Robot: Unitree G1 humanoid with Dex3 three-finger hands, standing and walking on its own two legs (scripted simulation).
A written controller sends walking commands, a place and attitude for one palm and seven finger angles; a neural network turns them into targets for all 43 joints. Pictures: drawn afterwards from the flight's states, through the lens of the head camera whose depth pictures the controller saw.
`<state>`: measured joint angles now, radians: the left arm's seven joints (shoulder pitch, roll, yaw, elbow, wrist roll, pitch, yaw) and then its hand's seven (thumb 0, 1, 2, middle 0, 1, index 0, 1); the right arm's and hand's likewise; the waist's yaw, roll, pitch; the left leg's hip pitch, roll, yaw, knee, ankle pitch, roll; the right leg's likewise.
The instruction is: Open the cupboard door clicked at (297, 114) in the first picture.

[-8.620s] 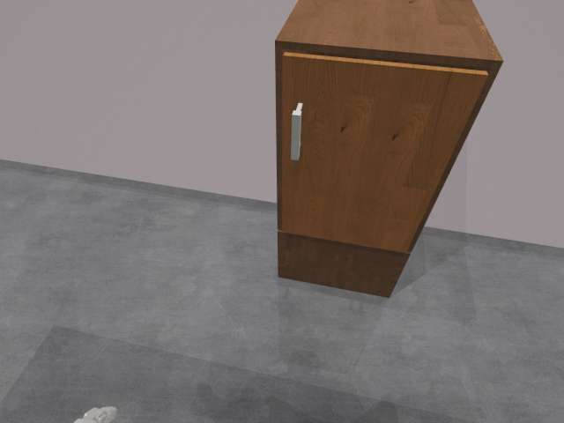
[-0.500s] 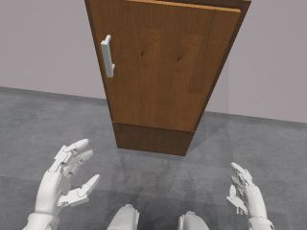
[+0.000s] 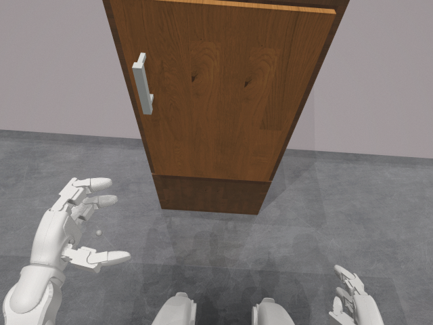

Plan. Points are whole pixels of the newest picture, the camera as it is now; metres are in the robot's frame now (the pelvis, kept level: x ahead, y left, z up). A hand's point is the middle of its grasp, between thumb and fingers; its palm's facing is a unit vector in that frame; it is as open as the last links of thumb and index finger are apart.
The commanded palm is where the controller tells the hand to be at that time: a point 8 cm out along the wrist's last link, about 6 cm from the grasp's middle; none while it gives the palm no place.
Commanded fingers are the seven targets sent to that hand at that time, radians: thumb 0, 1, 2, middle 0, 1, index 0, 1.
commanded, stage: raise the hand with hooked fingers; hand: left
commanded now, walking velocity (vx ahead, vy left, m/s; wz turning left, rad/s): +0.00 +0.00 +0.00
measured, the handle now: (145, 84) +0.59 +0.21 +0.08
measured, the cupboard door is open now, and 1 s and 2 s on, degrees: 0 0 0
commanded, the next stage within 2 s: move the hooked fingers beside the handle in 1.02 s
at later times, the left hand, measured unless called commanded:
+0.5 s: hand (87, 190) +0.31 +0.24 +0.09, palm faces +0.06 -1.00 -0.05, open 13.9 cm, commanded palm +0.28 +0.28 +0.09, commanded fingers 0.00 -0.50 0.30 -0.30 -1.20 -0.30 -1.20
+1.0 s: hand (84, 189) +0.31 +0.24 +0.09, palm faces +0.02 -1.00 -0.04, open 14.0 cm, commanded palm +0.28 +0.29 +0.09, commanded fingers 0.00 -0.50 0.30 -0.30 -1.20 -0.30 -1.20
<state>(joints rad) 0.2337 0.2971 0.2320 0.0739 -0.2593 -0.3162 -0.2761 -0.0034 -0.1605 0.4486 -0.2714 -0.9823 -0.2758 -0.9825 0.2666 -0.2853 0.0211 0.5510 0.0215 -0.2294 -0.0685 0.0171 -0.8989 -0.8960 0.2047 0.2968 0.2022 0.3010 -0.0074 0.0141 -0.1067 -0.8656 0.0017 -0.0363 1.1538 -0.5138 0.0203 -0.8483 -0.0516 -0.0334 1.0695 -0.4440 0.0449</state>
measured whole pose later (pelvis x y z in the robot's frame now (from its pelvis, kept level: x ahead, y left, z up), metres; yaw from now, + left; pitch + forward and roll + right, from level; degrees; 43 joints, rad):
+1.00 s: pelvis +0.02 -0.03 +0.02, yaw -1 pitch +11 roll -1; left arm -0.02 0.40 0.45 0.44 -0.36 -0.31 -0.51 -0.02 -0.50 0.30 -0.30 -1.20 -0.30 -1.20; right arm 0.29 -0.28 0.04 0.54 0.04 -0.17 -0.07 0.01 -0.90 -0.90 0.20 0.30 0.20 0.30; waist -0.01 0.02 -0.10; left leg -0.73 0.03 -0.03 1.01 -0.48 -0.02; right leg -0.74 -0.02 -0.03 0.96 -0.42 0.02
